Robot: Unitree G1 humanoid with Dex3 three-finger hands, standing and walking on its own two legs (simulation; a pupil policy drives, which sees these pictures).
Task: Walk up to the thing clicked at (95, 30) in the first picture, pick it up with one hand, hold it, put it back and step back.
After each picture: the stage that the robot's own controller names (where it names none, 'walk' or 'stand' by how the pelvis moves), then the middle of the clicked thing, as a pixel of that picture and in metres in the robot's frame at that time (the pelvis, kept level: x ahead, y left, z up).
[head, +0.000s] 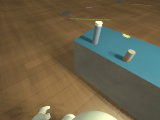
stand; (96, 33) +0.89 -0.01 +0.04
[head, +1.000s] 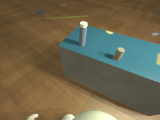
walk; (82, 35) +0.79 +0.10 +0.05
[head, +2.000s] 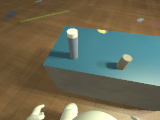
stand; (73, 46) +0.53 +0.18 +0.08
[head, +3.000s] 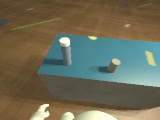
stand; (66, 53) +0.50 +0.22 +0.05
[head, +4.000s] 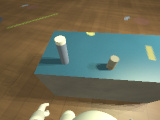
stand; (62, 52) +0.49 +0.24 +0.05
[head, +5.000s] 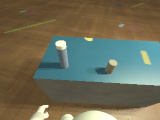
stand; (63, 56) +0.47 +0.24 +0.05
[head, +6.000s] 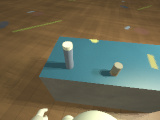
stand; (68, 56) +0.48 +0.20 +0.04
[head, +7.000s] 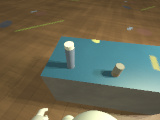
stand; (70, 56) +0.49 +0.19 +0.04
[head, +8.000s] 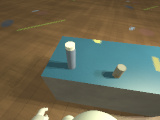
rise first; (71, 57) +0.48 +0.18 +0.04
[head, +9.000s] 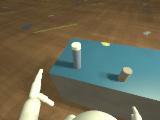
rise first; (76, 57) +0.50 +0.17 +0.04
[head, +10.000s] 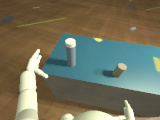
go down; (71, 54) +0.50 +0.16 +0.05
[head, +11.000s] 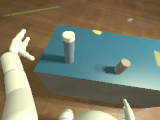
go down; (69, 49) +0.48 +0.16 +0.08
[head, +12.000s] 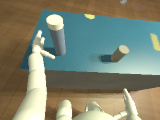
close in; (58, 39) +0.50 +0.17 +0.11
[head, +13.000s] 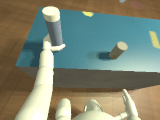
close; (55, 33) +0.53 +0.18 +0.13
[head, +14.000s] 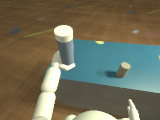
lift; (66, 52) +0.33 +0.14 +0.26
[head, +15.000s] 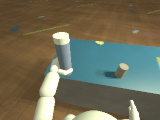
hold; (64, 57) +0.33 +0.17 +0.21
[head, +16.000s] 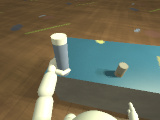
hold; (61, 57) +0.33 +0.18 +0.20
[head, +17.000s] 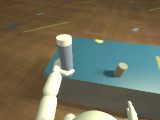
crouch; (66, 58) +0.34 +0.16 +0.18
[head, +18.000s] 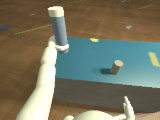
crouch; (60, 33) +0.47 +0.18 +0.27
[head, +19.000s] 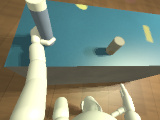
lower; (43, 26) +0.55 +0.20 +0.14
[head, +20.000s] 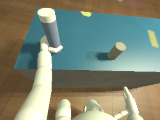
lower; (52, 35) +0.52 +0.19 +0.13
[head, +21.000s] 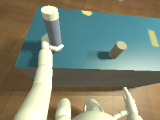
lower; (54, 33) +0.53 +0.18 +0.13
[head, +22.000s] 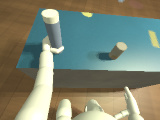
lower; (54, 35) +0.52 +0.18 +0.13
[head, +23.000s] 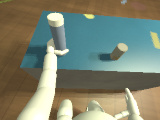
open; (59, 38) +0.51 +0.16 +0.13
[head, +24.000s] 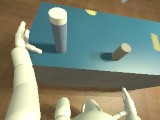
rise; (60, 35) +0.50 +0.16 +0.13
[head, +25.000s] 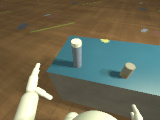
sink last; (76, 54) +0.49 +0.16 +0.09
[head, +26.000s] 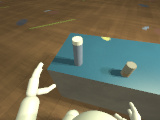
stand; (77, 52) +0.49 +0.15 +0.08
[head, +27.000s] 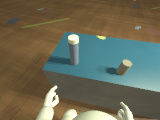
stand; (74, 51) +0.49 +0.16 +0.09
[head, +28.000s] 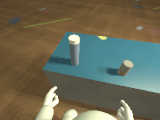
stand; (74, 52) +0.49 +0.15 +0.09
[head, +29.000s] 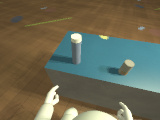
stand; (76, 50) +0.50 +0.15 +0.09
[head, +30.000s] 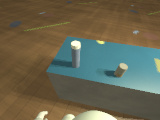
stand; (75, 55) +0.51 +0.15 +0.04
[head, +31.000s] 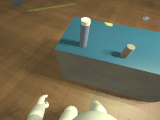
walk; (84, 34) +0.67 +0.09 +0.06
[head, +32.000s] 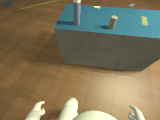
walk; (76, 12) +0.96 +0.26 +0.07
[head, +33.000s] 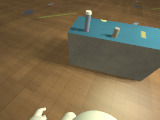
stand; (87, 21) +1.12 +0.15 +0.05
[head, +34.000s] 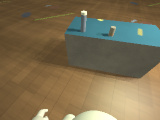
stand; (83, 22) +1.12 +0.17 +0.04
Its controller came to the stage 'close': yes
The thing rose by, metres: 0.25
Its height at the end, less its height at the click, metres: +0.00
